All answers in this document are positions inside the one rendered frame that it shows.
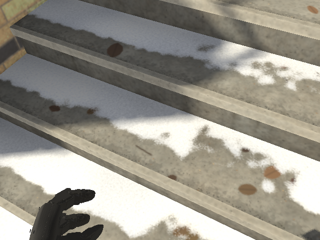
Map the left robot hand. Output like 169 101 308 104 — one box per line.
29 188 104 240

